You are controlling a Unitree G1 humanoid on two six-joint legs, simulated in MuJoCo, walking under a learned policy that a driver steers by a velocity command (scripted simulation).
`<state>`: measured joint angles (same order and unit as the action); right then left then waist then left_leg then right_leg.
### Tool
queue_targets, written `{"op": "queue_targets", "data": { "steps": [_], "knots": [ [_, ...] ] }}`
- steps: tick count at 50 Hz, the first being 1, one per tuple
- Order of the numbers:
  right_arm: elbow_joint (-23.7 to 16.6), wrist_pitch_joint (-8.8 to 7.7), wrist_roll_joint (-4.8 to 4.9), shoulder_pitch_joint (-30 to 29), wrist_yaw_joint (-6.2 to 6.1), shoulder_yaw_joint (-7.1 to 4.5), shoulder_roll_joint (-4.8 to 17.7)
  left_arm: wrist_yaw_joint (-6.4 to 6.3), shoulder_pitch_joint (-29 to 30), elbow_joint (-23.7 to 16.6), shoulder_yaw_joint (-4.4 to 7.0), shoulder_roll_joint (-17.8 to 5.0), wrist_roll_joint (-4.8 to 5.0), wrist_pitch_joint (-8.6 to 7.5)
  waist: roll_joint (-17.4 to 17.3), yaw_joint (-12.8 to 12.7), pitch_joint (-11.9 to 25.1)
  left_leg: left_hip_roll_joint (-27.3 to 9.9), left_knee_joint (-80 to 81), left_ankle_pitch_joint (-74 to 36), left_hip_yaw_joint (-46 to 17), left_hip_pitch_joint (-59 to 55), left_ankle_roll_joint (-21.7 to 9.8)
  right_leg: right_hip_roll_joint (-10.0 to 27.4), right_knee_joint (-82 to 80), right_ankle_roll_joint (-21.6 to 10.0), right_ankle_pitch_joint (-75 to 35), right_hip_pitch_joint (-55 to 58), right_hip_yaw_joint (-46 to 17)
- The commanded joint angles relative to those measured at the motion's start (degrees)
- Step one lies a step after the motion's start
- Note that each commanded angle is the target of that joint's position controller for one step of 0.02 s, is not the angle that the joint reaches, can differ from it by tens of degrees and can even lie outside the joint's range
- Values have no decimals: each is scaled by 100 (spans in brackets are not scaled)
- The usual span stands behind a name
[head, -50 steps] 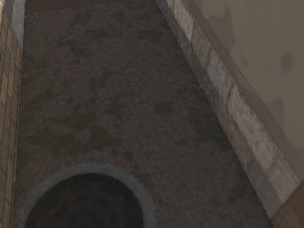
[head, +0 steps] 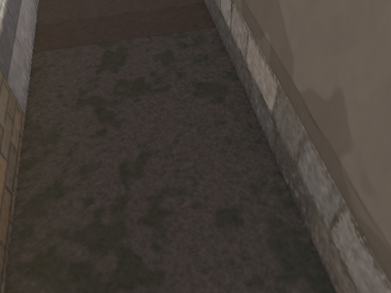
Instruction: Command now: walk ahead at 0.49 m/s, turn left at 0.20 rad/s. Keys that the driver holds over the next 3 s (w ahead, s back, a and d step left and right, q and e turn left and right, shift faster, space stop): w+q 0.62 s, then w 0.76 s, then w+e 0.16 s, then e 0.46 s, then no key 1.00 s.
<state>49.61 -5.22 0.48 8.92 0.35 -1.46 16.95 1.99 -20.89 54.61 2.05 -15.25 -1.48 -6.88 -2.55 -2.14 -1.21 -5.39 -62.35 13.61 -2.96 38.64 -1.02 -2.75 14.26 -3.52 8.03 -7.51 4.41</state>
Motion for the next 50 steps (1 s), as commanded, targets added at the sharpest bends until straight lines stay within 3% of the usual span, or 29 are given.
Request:
{"op": "queue_targets", "data": {
  "steps": [1, 5, 9, 10, 12, 13, 14, 15, 16, 17, 18, 19, 21, 25, 29, 30, 32, 34, 38, 39, 40, 41, 42, 43, 44, 45, 46, 48, 50],
  "knots": [
    [-228, 23, -102, 315, 71, 17, 41, -128, 176, -304, 205, -915, 50, -106, 456, 357, -125, -79, 743, -1086, -132, 75, 71, 1599, -862, -957, -1238, -370, -700],
    [-664, -37, -51, -716, 178, 43, 26, -184, -4, -153, 167, -904, 135, -23, 678, 27, -161, 139, 2165, -2168, 178, -143, 22, 1472, -713, -621, -858, 33, -147],
    [-1017, -58, 1, -1184, 311, 8, 171, -145, -193, 27, 198, -1139, 126, 141, 773, -94, -429, 259, 2678, -1462, 262, 87, -173, 1858, -362, -464, -954, 923, -38],
    [-1060, -70, -6, -1117, 358, 6, 187, -147, -183, 45, 170, -1084, 175, 192, 881, -7, -412, 291, 2688, -1120, 350, 49, -282, 1937, -151, -421, -1430, 1174, 9],
    [-1040, -72, -16, -642, 394, -79, 335, -177, 45, -64, 196, -1262, 220, 255, 997, 255, -146, 655, 2696, -537, 809, -762, -480, 1946, 800, -304, -3548, 1141, 343],
    [-848, -39, 3, 175, 398, -237, 629, -200, 98, -176, 160, -1218, 137, 292, 943, 652, 270, 924, 2872, -581, 947, -1863, -666, 1764, 1853, -156, -4210, 934, 563],
    [-567, -17, 52, 1275, 309, -492, 1073, -259, 145, -290, 126, -1138, 109, 287, 644, 1128, 819, 810, 2945, -843, 409, -3405, -900, 1460, 3363, 96, -3689, 22, 647],
    [-561, 47, 12, 1669, 210, -655, 1822, -214, -339, -567, -71, -527, 17, 107, -1017, 784, 1419, -600, 3207, -481, -2441, -5362, -1745, 569, 5789, 427, 224, -2273, 539],
    [-753, 11, -25, 1567, 224, -575, 1661, -144, -445, -663, -153, -445, 152, -165, -1274, 610, 2387, -1497, 4466, -5, -5050, -6211, -2426, -67, 7013, 415, 2507, -3367, -770],
    [-720, -58, 12, 1377, 223, -472, 1095, -149, 215, -831, 12, -1111, 348, -284, -548, 764, 1702, -1221, 4554, -93, -4281, -5761, -1947, 313, 7175, 242, 2011, -3841, -1190],
    [-786, -76, 36, 1002, 204, -406, 878, -182, 536, -940, 12, -1134, 357, -321, -202, 604, 1036, -988, 4471, -747, -3226, -4845, -1668, 555, 6746, 147, 1472, -3810, -1071],
    [-899, -89, 17, 533, 238, -330, 677, -235, 601, -907, 24, -1040, 198, -286, 306, 311, 741, -695, 4505, -1422, -2525, -3932, -1519, 787, 6215, 150, 1084, -3428, -1056],
    [-1032, -43, 1, 260, 210, -259, 491, -285, 655, -1007, 98, -1026, 169, -95, 99, 35, 580, -338, 4736, -2124, -1794, -3077, -1401, 1022, 5436, 224, 835, -2758, -1026],
    [-988, -17, 68, 607, 47, -356, 763, -298, 986, -1312, 73, -701, 30, 98, 16, 62, 377, -125, 4961, -2579, -1380, -2573, -1540, 846, 4270, 578, 277, -2781, -792],
    [-913, 85, 85, 1053, -124, -385, 805, -254, 1921, -1595, 38, -530, 96, 44, -222, 428, 314, 45, 4947, -1402, -1405, -2814, -1243, 543, 2476, 672, -972, -2794, -854],
    [-879, 150, 51, 1123, -123, -393, 820, -243, 2086, -1615, 30, -535, 28, 3, -241, 535, 236, 76, 4998, -885, -1518, -2897, -1221, 491, 2249, 668, -1074, -2775, -831],
    [-782, 183, 104, 1365, -210, -389, 792, -169, 2376, -1706, 21, -555, 124, -62, -249, 588, 70, -57, 5000, -303, -1733, -2958, -1231, 384, 1820, 705, -1109, -2708, -841],
    [-756, 254, 54, 1350, -220, -405, 837, -88, 2479, -1655, 73, -726, 49, -99, -213, 632, -111, -195, 4861, -467, -1778, -3159, -1170, 430, 1665, 673, -1049, -2626, -877],
    [-688, 204, 136, 1289, -155, -413, 784, -127, 2138, -1541, 179, -913, 40, -180, -609, 373, -178, -373, 4346, -1681, -1948, -3518, -931, 294, 1269, 337, -393, -1888, -747],
    [-698, 207, 124, 1204, -148, -403, 755, -155, 1686, -1398, 260, -1038, 29, -203, -562, 119, 48, -177, 3799, -2539, -1839, -3644, -822, 162, 969, 168, -373, -1303, -653],
    [-727, 186, 73, 1178, -127, -354, 603, -150, 949, -1224, 342, -1220, -58, -177, -388, -205, 715, 116, 2823, -3078, -1571, -3484, -634, 389, 1160, -121, -809, -202, -867],
    [-915, 146, -58, 1067, -120, -271, 411, -146, -171, -1058, 416, -1537, -90, -141, 229, -596, 1505, 561, 1159, -1867, -1131, -2602, -440, 1254, 1322, -534, -1224, 1253, -1835],
    [-837, 51, 151, 2075, -88, -184, 56, -63, -605, -773, 495, -1709, -71, -75, 2560, -133, 2093, 1448, -758, 2041, -846, -703, -186, 2432, 800, -1533, -447, 2841, -4482],
    [-653, 8, 226, 2074, -113, -241, 589, -45, -278, -897, 362, -1109, 99, -69, 1700, -144, 1674, 1030, -1517, 2012, -1178, -13, -182, 2481, 550, -1446, 651, 2577, -4775],
    [-778, -21, 234, 1364, -118, -267, 779, -113, 5, -1005, 310, -917, 123, -34, 1063, -263, 857, 834, -1735, 1410, -1034, 254, -158, 2288, 373, -1282, 671, 1822, -3931],
    [-888, -35, 179, 954, -144, -262, 775, -147, 368, -1070, 274, -912, 93, 13, 508, -140, 405, 564, -1546, 873, -757, 110, -110, 2042, 197, -1127, 242, 1064, -3276],
    [-936, -41, 80, 789, -131, -284, 759, -145, 599, -1075, 232, -801, 114, 64, 349, -35, 180, 357, -1140, 508, -584, 10, -16, 1777, 61, -1014, 1, 673, -2856],
    [-1031, 7, 88, 735, -77, -259, 512, -118, 499, -973, 146, -634, 75, 78, 671, 84, 53, 154, -636, 244, -305, -291, 94, 1441, -194, -948, -310, 287, -2340],
    [-1170, 58, 126, 551, -78, -188, 247, -122, 305, -844, 157, -687, 174, 49, 806, 73, -76, 86, 128, 193, -72, -163, 173, 1365, -322, -997, -649, 307, -2036]
  ]
}}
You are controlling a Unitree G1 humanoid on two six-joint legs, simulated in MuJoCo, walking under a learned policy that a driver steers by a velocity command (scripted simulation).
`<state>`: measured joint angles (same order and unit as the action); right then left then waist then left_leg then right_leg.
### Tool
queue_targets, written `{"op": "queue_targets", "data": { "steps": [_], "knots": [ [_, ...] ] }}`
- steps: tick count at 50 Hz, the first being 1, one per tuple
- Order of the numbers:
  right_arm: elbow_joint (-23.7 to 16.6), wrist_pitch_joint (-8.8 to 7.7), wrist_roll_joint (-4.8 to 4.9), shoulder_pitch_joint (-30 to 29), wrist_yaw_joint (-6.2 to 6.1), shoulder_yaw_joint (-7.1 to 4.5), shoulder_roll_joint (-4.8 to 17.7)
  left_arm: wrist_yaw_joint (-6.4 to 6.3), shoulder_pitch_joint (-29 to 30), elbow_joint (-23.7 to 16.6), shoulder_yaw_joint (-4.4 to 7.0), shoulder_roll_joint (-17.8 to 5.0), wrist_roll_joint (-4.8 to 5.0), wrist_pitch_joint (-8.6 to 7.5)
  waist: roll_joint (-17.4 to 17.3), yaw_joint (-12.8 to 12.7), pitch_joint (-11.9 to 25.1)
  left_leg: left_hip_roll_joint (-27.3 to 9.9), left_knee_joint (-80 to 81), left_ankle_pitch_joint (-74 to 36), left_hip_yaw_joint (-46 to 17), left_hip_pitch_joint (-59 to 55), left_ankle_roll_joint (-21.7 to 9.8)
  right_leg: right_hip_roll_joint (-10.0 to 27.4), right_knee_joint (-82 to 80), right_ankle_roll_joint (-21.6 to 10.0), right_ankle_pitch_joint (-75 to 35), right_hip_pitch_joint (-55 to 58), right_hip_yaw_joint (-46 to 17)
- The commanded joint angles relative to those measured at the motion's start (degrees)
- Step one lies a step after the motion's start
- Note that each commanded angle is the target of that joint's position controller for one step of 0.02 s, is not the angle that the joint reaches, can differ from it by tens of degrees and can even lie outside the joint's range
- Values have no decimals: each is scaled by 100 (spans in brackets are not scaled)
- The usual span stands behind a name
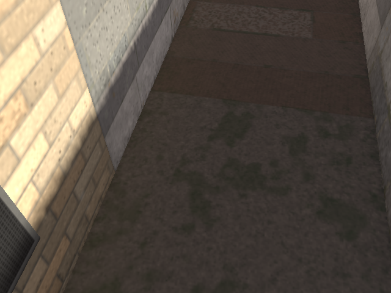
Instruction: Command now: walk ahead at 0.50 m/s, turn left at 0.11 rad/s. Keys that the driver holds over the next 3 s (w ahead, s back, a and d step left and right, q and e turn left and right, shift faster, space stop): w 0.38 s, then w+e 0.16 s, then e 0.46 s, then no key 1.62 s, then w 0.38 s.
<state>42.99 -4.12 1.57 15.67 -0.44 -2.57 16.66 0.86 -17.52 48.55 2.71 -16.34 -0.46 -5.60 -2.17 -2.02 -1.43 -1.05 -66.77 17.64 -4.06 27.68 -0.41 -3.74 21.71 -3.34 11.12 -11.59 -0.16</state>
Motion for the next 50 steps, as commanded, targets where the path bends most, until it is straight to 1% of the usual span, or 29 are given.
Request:
{"op": "queue_targets", "data": {
  "steps": [1, 3, 6, 10, 12, 14, 15, 16, 17, 18, 20, 21, 24, 27, 29, 30, 33, 36, 37, 39, 40, 41, 42, 43, 44, 45, 46, 48, 50],
  "knots": [
    [-619, -42, -2, -352, -8, -38, 194, -21, -140, -194, 115, -695, 94, -89, 742, -7, -122, -388, 974, -286, 120, 1023, 149, 1496, -1120, -1031, -1173, 725, -1492],
    [-825, -59, 3, -836, 29, 16, 80, -16, -180, -143, 84, -696, 124, -62, 701, -130, -77, -348, 1997, -744, 303, 875, 169, 1362, -1005, -902, -1813, 722, -1135],
    [-958, -88, 21, -1202, 85, 83, -37, -25, -330, -46, 126, -1028, 103, -71, 889, -181, -233, -231, 2944, -1357, 452, 404, 69, 1413, -1074, -885, -2051, 537, -1003],
    [-1136, -132, 8, -1732, 155, 32, 222, -1, -657, 184, 89, -980, 172, -77, 743, -299, -348, -129, 3535, -1781, 471, 201, -180, 1605, -1129, -884, -2089, 1064, -927],
    [-1008, -133, -48, -1376, 135, -35, 440, 9, -495, 223, 140, -1171, 205, -17, 700, -27, -204, -30, 3663, -1536, 573, -257, -301, 1638, -677, -731, -3007, 1322, -780],
    [-644, -109, -131, -176, 73, -239, 824, 5, -384, 190, 101, -1115, 148, 24, 628, 578, 584, 135, 3714, -1551, 731, -1929, -548, 1245, 625, -461, -3956, 1042, -392],
    [-495, -66, -228, 793, -3, -352, 1180, 1, -202, 26, -30, -871, 40, -8, 115, 1011, 1215, -698, 3755, -1233, -242, -3412, -822, 902, 2233, -265, -2581, -36, -233],
    [-345, -41, -392, 1131, 43, -454, 1785, 33, -1076, -30, -269, -65, 80, -122, -1498, 500, 2028, -2032, 4458, -143, -2987, -4937, -1716, -67, 4216, 107, 1287, -1849, -200],
    [-329, -49, -321, 1098, 131, -320, 1203, 65, -962, 39, -225, -511, 281, -222, -1316, 589, 1892, -2177, 5335, 802, -4000, -4875, -1874, 7, 4917, 88, 2351, -2744, -684],
    [-308, -65, -273, 693, 176, -207, 819, 73, -428, -17, -129, -905, 374, -242, -769, 628, 1013, -2006, 5370, 955, -3244, -4249, -1627, 350, 5185, 23, 1963, -3182, -694],
    [-304, -110, -230, -24, 214, -139, 660, 21, 5, -71, -138, -809, 144, -208, 41, 296, 307, -1591, 5500, -619, -1875, -2959, -1373, 860, 4608, 94, 981, -2847, -499],
    [-276, -164, -302, -162, 223, -130, 694, 19, 7, -82, -119, -774, 64, -129, 56, 160, 274, -1495, 5609, -1374, -1469, -2577, -1288, 991, 4430, 165, 679, -2502, -551],
    [38, -280, -245, -13, 191, -136, 812, 5, -137, -99, -160, -454, 62, 37, -118, 0, 221, -1435, 5963, -1913, -660, -2190, -1286, 997, 4418, 325, 389, -2443, -641],
    [224, -298, -289, 114, 94, -143, 889, 11, 297, -335, -59, -551, 120, 128, -177, 87, -162, -1326, 6229, -1782, 2, -2010, -1137, 831, 3972, 463, -482, -2976, -772],
    [321, -277, -286, 82, 57, -81, 821, 46, 480, -485, -36, -473, 24, 136, -273, 97, -291, -1124, 6135, -2651, 593, -1898, -1009, 734, 3303, 471, -1117, -2834, -557],
    [328, -251, -350, -13, 7, -83, 886, 49, 666, -581, -6, -431, 57, 120, -262, 88, -265, -1028, 5934, -3090, 858, -1733, -842, 672, 2893, 459, -1510, -2623, -446],
    [412, -187, -265, 69, -89, -91, 1045, 147, 1075, -854, -21, -197, 1, 166, -400, 212, -121, -1054, 5529, -3812, 1290, -1793, -664, 566, 1931, 443, -2230, -2019, 20],
    [438, 40, -210, 81, -158, -153, 1266, 311, 1274, -1109, 61, -308, -35, 205, -384, 277, -80, -1374, 5022, -4188, 1273, -2525, -656, 534, 1607, 328, -1572, -2266, 127],
    [411, 93, -120, 54, -219, -172, 1308, 356, 1359, -1247, 94, -416, 10, 175, -509, 211, -124, -1404, 4847, -4435, 1208, -2605, -613, 505, 1491, 303, -1122, -2190, 144],
    [288, 189, -86, -179, -307, -236, 1450, 412, 750, -1202, 206, -635, -27, 149, -607, -69, 190, -1393, 3895, -5311, 1249, -2724, -481, 210, 1274, 175, -371, -1554, 418],
    [235, 251, -89, -235, -337, -238, 1416, 372, 56, -1019, 316, -795, -45, 129, -370, -368, 491, -1213, 2954, -5277, 1347, -2667, -307, -3, 769, 22, -638, -862, 490],
    [201, 224, -142, 73, -318, -182, 1243, 252, -495, -901, 456, -1214, -40, 103, 297, -514, 869, -734, 1518, -4042, 1420, -2061, 50, 212, 327, -198, -2551, 202, -91],
    [-37, 132, -547, 802, -202, 121, 169, 107, -251, -907, 501, -1784, 73, 179, 1932, 408, 1394, 22, -331, 1950, 1169, -245, 324, 1665, 1238, -854, -6183, 1853, -1812],
    [-53, 72, -329, 1024, -73, 130, 443, 153, -318, -1243, 476, -1693, 32, 221, 1691, 231, 2771, 691, -1822, 2557, 62, 850, 398, 2598, 687, -2152, -5358, 2894, -4042],
    [-122, 34, -170, 434, -43, 14, 929, 166, 20, -1343, 421, -1329, 64, 305, 759, -21, 2691, 300, -1809, 1920, -406, 1006, 277, 2286, 206, -1936, -3875, 2552, -3569],
    [-280, 47, -106, -64, -55, 1, 926, 106, 290, -1345, 359, -1099, 210, 348, 351, 61, 1780, 99, -1281, 1398, -244, 1246, 234, 1928, 19, -1588, -2647, 1751, -2911],
    [-201, 131, -184, -206, -126, -8, 856, 49, 543, -1357, 315, -942, 290, 401, 30, 200, 1205, -128, -825, 1045, -213, 1149, 270, 1667, -197, -1325, -1909, 930, -2516],
    [-255, 268, -240, -265, -137, -15, 875, -34, 741, -1444, 306, -927, 140, 484, 383, 421, 786, -159, 0, 786, -163, 472, 279, 1398, -492, -1237, -1609, -171, -2250],
    [-297, 275, -285, -284, -122, 17, 659, -142, 673, -1425, 378, -1126, 23, 538, 588, 479, 814, 33, 829, 867, -44, 33, 372, 1238, -433, -1244, -2388, -490, -1935]
  ]
}}
Over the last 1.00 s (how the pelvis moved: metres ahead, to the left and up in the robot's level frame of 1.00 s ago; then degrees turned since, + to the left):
0.59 0.13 -0.01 24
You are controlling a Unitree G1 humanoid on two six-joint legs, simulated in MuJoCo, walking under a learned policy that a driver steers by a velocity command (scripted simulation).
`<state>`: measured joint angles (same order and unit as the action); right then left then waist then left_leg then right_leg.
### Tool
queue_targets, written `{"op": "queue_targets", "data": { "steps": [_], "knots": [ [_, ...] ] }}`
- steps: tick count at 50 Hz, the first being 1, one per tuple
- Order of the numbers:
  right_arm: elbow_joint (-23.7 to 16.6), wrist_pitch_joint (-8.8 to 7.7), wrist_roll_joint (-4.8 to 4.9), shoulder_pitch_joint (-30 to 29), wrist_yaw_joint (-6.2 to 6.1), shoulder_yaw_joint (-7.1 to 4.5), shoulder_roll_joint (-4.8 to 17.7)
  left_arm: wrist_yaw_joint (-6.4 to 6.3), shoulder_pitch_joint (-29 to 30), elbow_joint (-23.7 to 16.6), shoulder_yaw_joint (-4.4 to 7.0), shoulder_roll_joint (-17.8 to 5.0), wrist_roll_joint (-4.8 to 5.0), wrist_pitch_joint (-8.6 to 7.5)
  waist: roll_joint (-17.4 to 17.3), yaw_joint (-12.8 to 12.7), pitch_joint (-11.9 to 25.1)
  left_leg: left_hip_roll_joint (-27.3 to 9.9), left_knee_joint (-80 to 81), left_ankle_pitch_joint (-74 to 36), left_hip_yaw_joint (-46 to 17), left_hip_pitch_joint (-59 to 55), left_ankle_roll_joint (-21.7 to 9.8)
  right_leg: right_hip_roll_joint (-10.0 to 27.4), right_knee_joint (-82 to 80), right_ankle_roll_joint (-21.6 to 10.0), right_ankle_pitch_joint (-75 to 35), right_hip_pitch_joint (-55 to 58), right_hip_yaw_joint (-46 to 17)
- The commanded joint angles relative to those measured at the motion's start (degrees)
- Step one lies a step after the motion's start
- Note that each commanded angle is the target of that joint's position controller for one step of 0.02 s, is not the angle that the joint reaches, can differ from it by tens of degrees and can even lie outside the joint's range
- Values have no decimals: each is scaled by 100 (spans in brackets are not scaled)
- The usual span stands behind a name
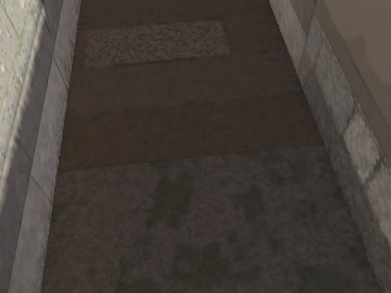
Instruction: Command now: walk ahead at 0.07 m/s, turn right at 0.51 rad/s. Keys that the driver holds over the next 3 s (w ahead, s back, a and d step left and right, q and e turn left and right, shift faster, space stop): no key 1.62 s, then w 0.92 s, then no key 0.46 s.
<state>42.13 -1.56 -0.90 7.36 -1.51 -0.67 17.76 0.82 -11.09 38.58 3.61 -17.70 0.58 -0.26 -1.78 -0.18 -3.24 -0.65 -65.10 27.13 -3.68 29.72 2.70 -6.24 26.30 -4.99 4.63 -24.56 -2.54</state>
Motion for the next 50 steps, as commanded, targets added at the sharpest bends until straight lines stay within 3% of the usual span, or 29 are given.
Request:
{"op": "queue_targets", "data": {
  "steps": [1, 2, 3, 7, 10, 12, 13, 14, 15, 16, 17, 19, 20, 21, 22, 23, 25, 28, 37, 38, 40, 43, 46, 50],
  "knots": [
    [-153, 0, -101, 631, -41, -186, 544, -148, 24, -452, 307, -1084, -113, 30, 628, 310, 1152, 68, 868, -60, -27, -303, 98, 1490, -813, -1048, -2123, 886, -1607],
    [-112, 4, -111, 700, -56, -190, 549, -175, -111, -451, 290, -1005, -103, 26, 684, 295, 1359, 86, 953, -219, -57, -354, 126, 1590, -767, -1045, -2108, 1027, -1626],
    [-83, 77, -53, 719, -42, -226, 552, -241, -102, -468, 266, -928, -48, 65, 750, 274, 1426, 67, 995, -505, -109, -394, 154, 1569, -757, -974, -1716, 1011, -1595],
    [-119, 209, -3, 346, -89, -229, 346, -353, -22, -484, 164, -674, -98, 128, 987, 95, 1001, 108, 1715, -914, 22, -661, 163, 1273, -916, -666, 285, 522, -1458],
    [-105, 150, -14, 313, -39, -269, 340, -339, -11, -522, 135, -619, -94, 122, 1174, 3, 878, 75, 2513, -926, 22, -898, 107, 1382, -764, -647, 259, 699, -1682],
    [36, 66, -17, 621, 49, -277, 155, -318, 57, -514, 45, -434, -20, 117, 962, 250, 976, 98, 3845, -1725, 159, -1722, -53, 1296, -386, -426, -112, 753, -1683],
    [98, 43, -73, 697, 85, -295, 221, -311, -148, -453, 9, -321, -6, 97, 738, 222, 943, 12, 4305, -2179, 121, -2155, -171, 1115, -223, -199, -36, 633, -1581],
    [55, 27, -182, 694, 89, -359, 599, -302, -485, -428, -48, -133, -91, 53, -102, -6, 1028, -828, 4417, -3051, -723, -2563, -468, 648, 506, 185, 1055, 360, -1211],
    [48, 86, -254, 230, 78, -368, 678, -271, -361, -658, -54, -123, -99, 28, -1287, -333, 850, -1378, 4551, -3368, -1414, -1907, -1128, 199, 725, 397, 2059, 265, -618],
    [-154, 45, -251, 2, 42, -303, 437, -273, -244, -605, 18, -492, -168, 1, -898, -165, 763, -1549, 4848, -2930, -1500, -1469, -1417, 360, 1191, 577, 2125, 658, -509],
    [-127, 28, -213, -49, 6, -324, 458, -302, -116, -631, 38, -532, -111, 10, -691, -166, 682, -1360, 4834, -2492, -1358, -1447, -1315, 426, 1345, 609, 1885, 736, -351],
    [-132, 33, -66, -155, -42, -291, 401, -325, -17, -584, -52, -206, -131, 71, -725, -156, 460, -978, 4718, -1999, -996, -1489, -997, 613, 885, 671, 1316, 846, -317],
    [-87, 43, -49, -34, -51, -263, 333, -310, -8, -575, -100, -68, -129, 84, -676, -158, 393, -822, 4612, -2043, -818, -1475, -861, 672, 593, 676, 1028, 1017, -326],
    [-22, 50, -61, 217, -38, -261, 298, -296, 23, -586, -119, -43, -122, 94, -537, -99, 344, -640, 4500, -2050, -666, -1524, -728, 695, 316, 664, 514, 1137, -353],
    [7, 43, -84, 418, -26, -278, 296, -290, 56, -620, -108, -135, -113, 101, -372, 0, 350, -475, 4348, -2017, -558, -1606, -627, 764, 232, 626, -156, 1188, -458],
    [-41, 50, -110, 585, 8, -293, 346, -319, 13, -626, -74, -317, -168, 101, -81, 157, 325, -308, 4359, -2037, -492, -1584, -546, 774, 356, 504, -294, 1113, -529],
    [-62, 76, -59, 462, 9, -311, 364, -297, -166, -581, -101, -154, -180, 69, 30, 29, 431, -263, 4164, -2019, -313, -1914, -493, 757, 241, 427, -84, 953, -547],
    [-99, 131, -65, 444, -23, -312, 269, -309, -49, -607, -118, -93, -182, 21, 351, 122, 472, -185, 4002, -2149, -198, -2033, -476, 770, 151, 448, -208, 911, -579],
    [-94, 169, -78, 427, 1, -328, 141, -339, -192, -648, -147, -36, -179, -36, 371, 92, 450, -94, 3991, -2042, -147, -2049, -384, 788, 41, 437, -27, 968, -593],
    [-87, 151, -76, 362, 26, -319, 62, -320, -127, -634, -157, -4, -130, -54, 300, 130, 505, -68, 3936, -2147, -172, -2123, -358, 794, 68, 424, -48, 933, -579],
    [-50, 141, -64, 415, 41, -331, 72, -301, -173, -629, -159, -7, -137, -72, 277, 119, 516, -72, 3922, -2167, -189, -2148, -354, 791, 56, 409, -1, 922, -563],
    [5, 141, -63, 464, 31, -344, 72, -297, -168, -623, -170, 18, -142, -77, 282, 120, 423, -63, 3937, -2058, -209, -2069, -342, 787, 26, 392, 97, 901, -550],
    [40, 102, 6, 489, 12, -341, 22, -300, -159, -540, -164, 44, -152, -90, 233, 150, 293, -74, 3974, -1953, -254, -1985, -353, 797, -63, 450, 223, 862, -585],
    [136, 86, -10, 589, -9, -349, 9, -297, -138, -461, -159, 108, -137, -101, 279, 157, 327, -79, 3995, -1902, -270, -1964, -335, 776, -91, 448, 268, 945, -536]
  ]
}}
Over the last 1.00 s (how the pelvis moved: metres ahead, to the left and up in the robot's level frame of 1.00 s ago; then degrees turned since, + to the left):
0.47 -0.01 -0.01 -16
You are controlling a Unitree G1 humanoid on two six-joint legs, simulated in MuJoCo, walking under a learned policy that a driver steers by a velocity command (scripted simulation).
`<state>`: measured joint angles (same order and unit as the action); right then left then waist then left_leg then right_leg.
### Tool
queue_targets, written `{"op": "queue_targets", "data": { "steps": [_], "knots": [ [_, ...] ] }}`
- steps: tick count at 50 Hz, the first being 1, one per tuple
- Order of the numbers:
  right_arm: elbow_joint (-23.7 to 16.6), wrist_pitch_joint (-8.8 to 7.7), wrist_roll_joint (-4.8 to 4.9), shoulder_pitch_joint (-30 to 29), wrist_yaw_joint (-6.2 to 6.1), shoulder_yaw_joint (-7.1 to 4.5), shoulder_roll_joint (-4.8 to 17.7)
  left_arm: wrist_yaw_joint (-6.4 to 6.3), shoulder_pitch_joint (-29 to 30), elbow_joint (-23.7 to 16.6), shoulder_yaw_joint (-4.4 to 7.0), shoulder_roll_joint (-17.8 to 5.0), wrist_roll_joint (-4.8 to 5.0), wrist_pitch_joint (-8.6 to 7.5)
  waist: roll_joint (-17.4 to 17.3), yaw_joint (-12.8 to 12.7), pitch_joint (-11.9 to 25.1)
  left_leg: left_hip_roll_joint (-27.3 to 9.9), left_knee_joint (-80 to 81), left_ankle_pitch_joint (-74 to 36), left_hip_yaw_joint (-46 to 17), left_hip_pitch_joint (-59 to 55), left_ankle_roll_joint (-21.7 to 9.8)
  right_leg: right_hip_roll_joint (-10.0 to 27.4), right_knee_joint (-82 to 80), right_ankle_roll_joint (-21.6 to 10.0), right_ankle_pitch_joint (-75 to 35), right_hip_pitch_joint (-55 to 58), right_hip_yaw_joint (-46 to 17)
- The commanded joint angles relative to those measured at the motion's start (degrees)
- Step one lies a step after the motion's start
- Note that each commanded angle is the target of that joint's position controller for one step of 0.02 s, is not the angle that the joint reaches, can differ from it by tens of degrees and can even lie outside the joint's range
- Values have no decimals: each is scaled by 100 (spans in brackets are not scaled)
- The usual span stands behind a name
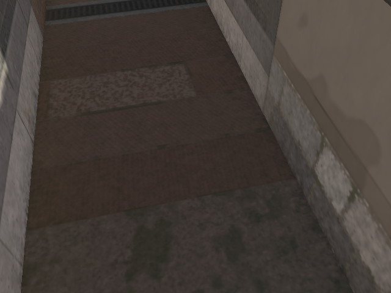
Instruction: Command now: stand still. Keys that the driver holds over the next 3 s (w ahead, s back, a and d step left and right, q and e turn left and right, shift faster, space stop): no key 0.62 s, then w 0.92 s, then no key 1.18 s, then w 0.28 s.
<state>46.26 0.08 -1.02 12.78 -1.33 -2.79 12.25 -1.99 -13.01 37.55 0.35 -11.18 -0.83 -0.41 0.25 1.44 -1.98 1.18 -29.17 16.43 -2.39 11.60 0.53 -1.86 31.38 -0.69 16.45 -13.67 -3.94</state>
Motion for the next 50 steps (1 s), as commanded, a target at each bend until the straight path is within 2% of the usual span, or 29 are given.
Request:
{"op": "queue_targets", "data": {
  "steps": [1, 15, 28, 29, 30, 31, 32, 33, 34, 35, 36, 37, 38, 39, 40, 41, 42, 43, 44, 45, 46, 47, 48, 49, 50],
  "knots": [
    [-255, -80, 0, 61, -31, -139, 550, -15, 57, -336, 168, -530, 8, -88, 74, -6, 205, -261, 406, -825, -400, -146, -113, 337, -605, 13, -910, -130, -390],
    [170, -99, 16, 293, -91, -148, 419, -36, -12, 96, 191, -436, 43, -104, 48, 17, 121, -248, 461, -803, -386, -162, -67, 321, -724, -33, -812, -120, -330],
    [774, -122, 45, 469, -140, -134, 304, -71, -186, 690, 222, -372, 95, -91, 13, 18, 7, -243, 553, -834, -325, -188, -18, 285, -851, -80, -840, -33, -283],
    [885, -143, 22, 593, -131, -115, 221, -71, -228, 758, 239, -358, 145, -86, 85, 20, 25, -279, 565, -786, -345, -228, -32, 279, -867, -100, -727, -16, -277],
    [941, -157, 31, 588, -129, -114, 234, -72, -241, 804, 241, -344, 154, -82, 36, 8, -35, -274, 568, -783, -330, -205, -34, 271, -883, -108, -694, -36, -277],
    [985, -172, 19, 560, -154, -134, 338, -87, -197, 814, 254, -367, 139, -86, -14, -16, -116, -297, 639, -829, -344, -113, -51, 282, -916, -119, -769, -9, -272],
    [1079, -179, 13, 637, -164, -119, 259, -99, -321, 928, 262, -345, 127, -80, 23, -24, 20, -223, 638, -335, -253, -157, -59, 242, -1004, -137, -187, 78, -259],
    [1130, -183, 54, 650, -178, -125, 246, -116, -397, 1007, 299, -424, 157, -64, 97, -48, -69, -100, 506, 352, -124, -7, -92, 204, -1096, -212, 809, 28, -301],
    [1108, -206, 111, 553, -196, -150, 296, -134, -513, 1063, 366, -583, 214, -53, 250, -123, -205, 49, 172, 1204, 38, 347, -154, 269, -1203, -394, 1984, -14, -500],
    [1028, -277, 149, 369, -194, -152, 290, -139, -795, 1132, 404, -674, 258, -79, 496, -274, -391, 100, -273, 1687, 123, 966, -182, 617, -1561, -678, 2946, 120, -1087],
    [923, -397, 194, 169, -158, -116, 138, -127, -1081, 1218, 457, -836, 297, -140, 933, -374, -523, 125, -917, 1405, 296, 1478, -169, 1236, -2113, -1033, 3488, 342, -2036],
    [780, -506, 245, -123, -107, -99, 138, -115, -1160, 1262, 510, -1003, 260, -231, 1102, -445, -703, -72, -1457, 1020, 32, 1836, -193, 1764, -2522, -1375, 3153, 341, -2934],
    [700, -565, 250, -361, -68, -136, 303, -107, -1110, 1232, 564, -1066, 182, -320, 988, -490, -697, -317, -2120, 1225, -255, 2296, -241, 2012, -2658, -1569, 2375, 585, -3179],
    [681, -603, 255, -275, -39, -162, 363, -91, -965, 1201, 598, -1092, 176, -407, 875, -351, -588, -520, -2489, 1342, -436, 2596, -326, 2114, -2603, -1613, 1866, 827, -3167],
    [691, -614, 264, -127, -17, -156, 381, -67, -742, 1143, 609, -1034, 249, -463, 750, -192, -486, -712, -2303, 1259, -528, 2656, -392, 2059, -2521, -1477, 1447, 957, -2858],
    [760, -594, 246, -85, 25, -131, 346, -43, -657, 1093, 614, -939, 333, -468, 594, -142, -342, -724, -1930, 1043, -413, 2411, -383, 1834, -2404, -1258, 978, 973, -2314],
    [840, -547, 184, -78, 45, -123, 306, -22, -613, 1072, 636, -929, 409, -429, 369, -147, -165, -564, -1570, 784, -148, 1967, -298, 1527, -2305, -1083, 517, 828, -1780],
    [924, -551, 183, 52, 59, -76, 152, 24, -629, 1045, 690, -1072, 436, -402, 405, -86, -53, -426, -1166, 596, 64, 1385, -227, 1320, -2238, -1003, 318, 517, -1393],
    [1087, -525, 188, 378, 44, -98, 162, 23, -675, 1042, 703, -1060, 423, -371, 531, 6, -4, -293, -846, 293, 261, 729, -162, 1105, -2145, -938, 376, 91, -1084],
    [1284, -513, 171, 797, 53, -96, 93, 37, -595, 1005, 690, -1047, 456, -346, 654, 208, 30, -121, -443, -380, 520, -84, -99, 983, -1961, -906, 582, -476, -883],
    [1491, -480, 180, 1227, 40, -148, 137, 51, -586, 999, 642, -910, 404, -328, 555, 420, 42, 99, -260, -585, 737, -874, -22, 814, -1611, -839, 713, -1041, -764],
    [1572, -476, 179, 1553, 30, -198, 271, 56, -562, 956, 563, -734, 333, -334, 297, 653, 45, 185, -44, -331, 737, -1395, -29, 606, -1052, -690, 581, -1440, -640],
    [1615, -526, 149, 2001, 29, -295, 588, 67, -329, 846, 445, -441, 257, -367, -442, 903, 314, -447, 360, 117, -121, -1948, -121, 164, 645, -379, 271, -1752, -154],
    [1577, -572, 108, 2291, 39, -372, 1351, 75, -503, 671, 325, 29, 101, -440, -1818, 583, 583, -1930, 1192, 303, -2461, -2002, -632, -186, 2483, -48, 1474, -2416, 276],
    [1543, -667, 12, 2161, 109, -396, 1452, 36, -923, 687, 420, -269, 313, -528, -1819, 345, 581, -2643, 2023, 2045, -4384, -1585, -1451, -98, 3522, -173, 1526, -2942, -329]
  ]
}}
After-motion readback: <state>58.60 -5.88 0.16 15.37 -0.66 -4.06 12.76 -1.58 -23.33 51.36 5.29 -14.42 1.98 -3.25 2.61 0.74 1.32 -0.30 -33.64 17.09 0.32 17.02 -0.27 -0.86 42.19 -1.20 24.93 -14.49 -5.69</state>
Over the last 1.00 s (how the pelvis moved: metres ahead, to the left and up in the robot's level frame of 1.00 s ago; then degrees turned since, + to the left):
0.07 0.03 0.00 -5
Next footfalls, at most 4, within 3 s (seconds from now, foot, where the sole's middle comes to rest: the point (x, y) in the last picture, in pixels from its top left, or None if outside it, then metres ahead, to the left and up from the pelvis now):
0.96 left None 0.11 0.16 -0.77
1.44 right None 0.47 -0.08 -0.77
1.90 left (165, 244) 0.69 0.13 -0.77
2.12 right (233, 278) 0.56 -0.10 -0.77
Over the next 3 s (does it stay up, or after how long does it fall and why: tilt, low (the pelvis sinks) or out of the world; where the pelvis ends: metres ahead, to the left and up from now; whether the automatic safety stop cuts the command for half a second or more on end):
stays up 0.64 0.06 -0.02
